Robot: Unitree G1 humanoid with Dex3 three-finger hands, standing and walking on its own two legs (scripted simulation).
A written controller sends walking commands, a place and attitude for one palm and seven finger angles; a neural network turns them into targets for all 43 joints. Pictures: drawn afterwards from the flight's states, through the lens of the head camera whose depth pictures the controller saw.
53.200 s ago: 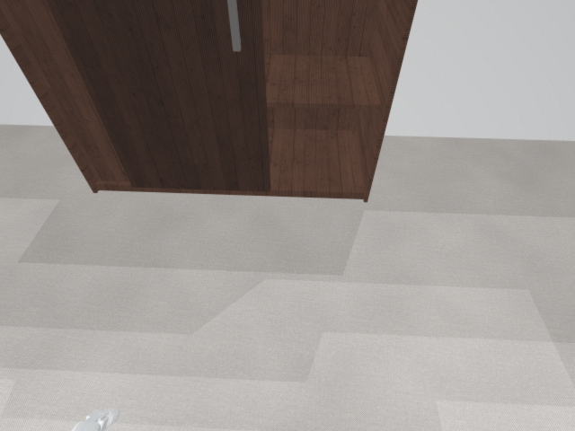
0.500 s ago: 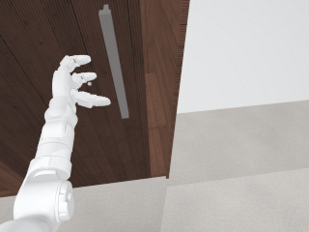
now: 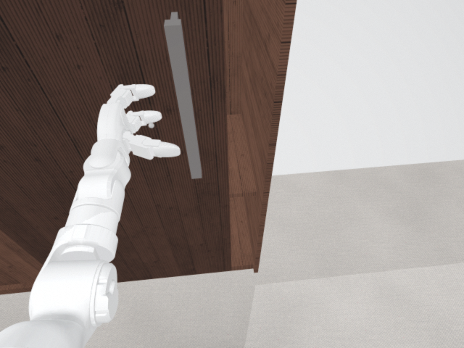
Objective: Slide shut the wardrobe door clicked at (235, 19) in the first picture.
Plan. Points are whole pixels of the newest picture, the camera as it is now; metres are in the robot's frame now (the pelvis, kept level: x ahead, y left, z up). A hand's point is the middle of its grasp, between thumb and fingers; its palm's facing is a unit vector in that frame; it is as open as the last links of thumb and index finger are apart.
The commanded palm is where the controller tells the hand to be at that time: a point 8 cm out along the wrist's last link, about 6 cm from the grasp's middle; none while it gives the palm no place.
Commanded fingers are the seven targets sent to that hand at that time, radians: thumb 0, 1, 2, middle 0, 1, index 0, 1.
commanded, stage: feel for the door with the fingertips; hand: left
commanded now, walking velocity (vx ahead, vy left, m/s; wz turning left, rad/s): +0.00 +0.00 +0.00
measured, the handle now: (187, 109) +0.52 +0.10 +0.15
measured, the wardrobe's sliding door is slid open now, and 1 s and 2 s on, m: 0.10 0.10 0.10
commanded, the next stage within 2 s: slide the fingers in behind the handle in 0.76 s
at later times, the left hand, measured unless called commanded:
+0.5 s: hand (173, 116) +0.47 +0.11 +0.17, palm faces +0.14 -0.99 +0.02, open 14.0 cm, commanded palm +0.44 +0.17 +0.17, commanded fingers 0.00 -0.50 0.30 -0.30 -1.20 -0.30 -1.20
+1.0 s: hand (168, 118) +0.47 +0.12 +0.17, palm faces +0.13 -0.99 +0.02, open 13.7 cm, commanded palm +0.45 +0.17 +0.17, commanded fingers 0.00 -0.50 0.30 -0.30 -1.20 -0.30 -1.20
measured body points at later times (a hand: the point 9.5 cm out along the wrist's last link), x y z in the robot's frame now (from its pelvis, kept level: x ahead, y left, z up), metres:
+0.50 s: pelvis +0.00 -0.01 +0.00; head +0.02 -0.03 +0.45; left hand +0.45 +0.17 +0.17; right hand +0.06 -0.26 -0.13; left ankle +0.01 +0.09 -0.73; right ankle -0.05 -0.08 -0.73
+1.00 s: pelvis +0.00 -0.02 +0.00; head +0.03 -0.03 +0.45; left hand +0.46 +0.18 +0.17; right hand +0.07 -0.27 -0.13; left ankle +0.01 +0.09 -0.73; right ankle -0.05 -0.08 -0.73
